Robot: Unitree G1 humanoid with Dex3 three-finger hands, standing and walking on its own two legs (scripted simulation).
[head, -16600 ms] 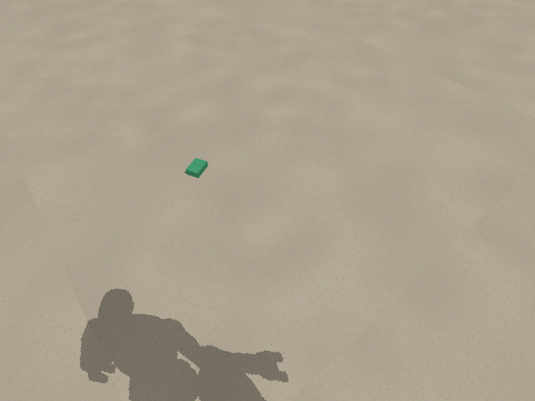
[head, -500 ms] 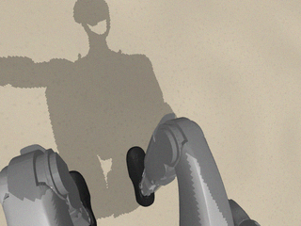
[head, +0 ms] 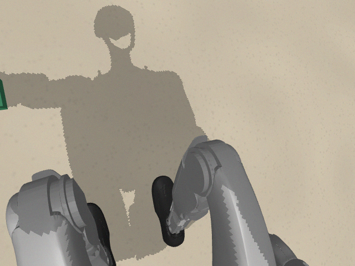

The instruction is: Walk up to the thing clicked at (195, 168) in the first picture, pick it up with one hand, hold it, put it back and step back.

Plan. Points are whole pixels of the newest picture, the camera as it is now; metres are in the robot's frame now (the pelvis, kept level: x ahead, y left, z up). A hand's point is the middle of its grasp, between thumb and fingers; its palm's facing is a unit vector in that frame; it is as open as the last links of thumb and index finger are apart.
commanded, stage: rise first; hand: left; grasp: from above
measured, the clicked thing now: out of the picture +0.49 +0.36 -0.30
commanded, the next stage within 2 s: none
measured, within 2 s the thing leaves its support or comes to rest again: neither
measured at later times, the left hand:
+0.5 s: hand out of the picture +0.45 +0.39 -0.18, palm faces -0.45 -0.09 -0.89, open 14.0 cm
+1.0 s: hand out of the picture +0.45 +0.39 -0.18, palm faces -0.44 -0.09 -0.89, open 14.1 cm
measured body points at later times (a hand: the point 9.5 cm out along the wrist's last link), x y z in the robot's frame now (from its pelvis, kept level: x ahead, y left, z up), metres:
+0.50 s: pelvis +0.00 +0.00 +0.00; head +0.26 +0.11 +0.35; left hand +0.47 +0.39 -0.13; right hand +0.06 -0.27 -0.08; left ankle +0.07 +0.10 -0.28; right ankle +0.12 -0.10 -0.28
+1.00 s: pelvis +0.00 +0.00 +0.00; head +0.26 +0.12 +0.35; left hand +0.47 +0.39 -0.12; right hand +0.06 -0.27 -0.07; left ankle +0.07 +0.10 -0.28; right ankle +0.12 -0.10 -0.28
